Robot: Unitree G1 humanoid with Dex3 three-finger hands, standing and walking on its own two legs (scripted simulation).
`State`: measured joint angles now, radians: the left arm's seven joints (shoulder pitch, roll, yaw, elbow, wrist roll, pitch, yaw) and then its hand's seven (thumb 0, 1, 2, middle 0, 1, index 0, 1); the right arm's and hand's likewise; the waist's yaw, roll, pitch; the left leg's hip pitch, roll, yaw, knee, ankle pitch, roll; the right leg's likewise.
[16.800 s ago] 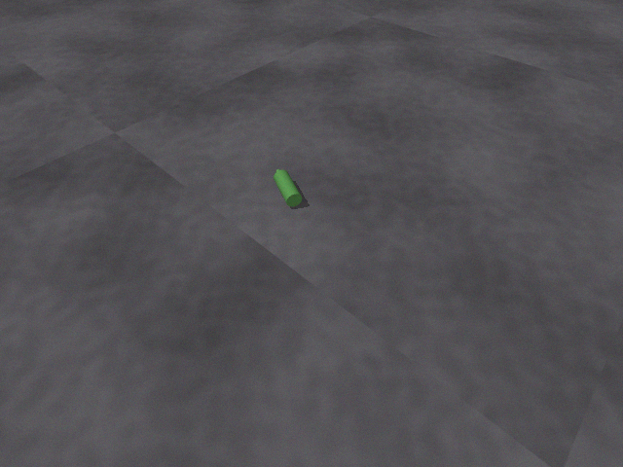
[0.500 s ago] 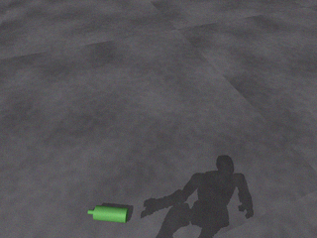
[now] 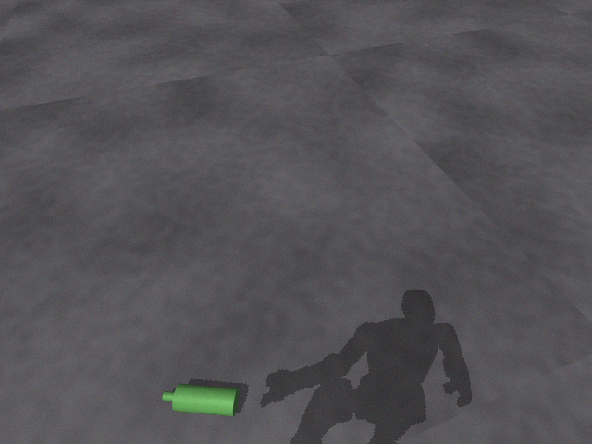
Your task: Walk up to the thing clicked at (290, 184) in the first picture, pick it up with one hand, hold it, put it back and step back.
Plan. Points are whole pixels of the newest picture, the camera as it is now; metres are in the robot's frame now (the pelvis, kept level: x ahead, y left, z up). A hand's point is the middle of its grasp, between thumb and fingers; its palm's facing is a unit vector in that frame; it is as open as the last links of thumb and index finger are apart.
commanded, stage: stand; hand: left
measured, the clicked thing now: (199, 399) +0.38 +0.33 -0.74
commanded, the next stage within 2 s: walk up in 0.76 s
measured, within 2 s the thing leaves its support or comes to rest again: neither
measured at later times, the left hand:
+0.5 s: hand out of the picture +0.07 +0.26 -0.16, palm faces -0.02 -0.93 -0.35, open 7.4 cm
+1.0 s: hand out of the picture +0.02 +0.35 -0.15, palm faces -0.02 -0.86 -0.52, open 7.4 cm
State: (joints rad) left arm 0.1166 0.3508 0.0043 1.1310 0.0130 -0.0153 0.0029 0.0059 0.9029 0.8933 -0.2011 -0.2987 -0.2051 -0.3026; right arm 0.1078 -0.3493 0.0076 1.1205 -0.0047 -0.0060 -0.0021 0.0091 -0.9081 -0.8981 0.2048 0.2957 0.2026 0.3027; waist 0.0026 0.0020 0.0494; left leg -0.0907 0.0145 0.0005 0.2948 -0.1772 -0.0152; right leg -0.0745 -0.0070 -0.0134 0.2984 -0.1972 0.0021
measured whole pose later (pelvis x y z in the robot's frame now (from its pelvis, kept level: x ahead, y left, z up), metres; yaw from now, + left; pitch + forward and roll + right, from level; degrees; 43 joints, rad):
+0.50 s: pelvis +0.00 +0.00 +0.00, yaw +0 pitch -2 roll +0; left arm 0.12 0.35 0.00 1.13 0.01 -0.02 0.00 0.01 0.90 0.89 -0.20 -0.30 -0.21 -0.30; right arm 0.11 -0.35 0.01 1.12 -0.01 -0.01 0.00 0.01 -0.91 -0.90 0.20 0.30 0.20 0.30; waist 0.00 0.00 0.05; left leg -0.09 0.02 0.00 0.30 -0.17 -0.02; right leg -0.07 -0.01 -0.01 0.30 -0.19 0.00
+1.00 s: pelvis -0.04 +0.05 -0.02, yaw +1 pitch -1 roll -1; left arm 0.17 0.39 0.06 0.97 0.04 -0.02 0.07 0.00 0.90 0.89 -0.21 -0.30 -0.21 -0.30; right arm 0.11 -0.47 -0.11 0.88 -0.05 0.12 0.06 0.01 -0.91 -0.90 0.20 0.30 0.20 0.30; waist -0.01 0.08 0.18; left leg -0.44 -0.02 -0.14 1.04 -0.47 0.00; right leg -0.24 -0.08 -0.01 0.49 -0.23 0.03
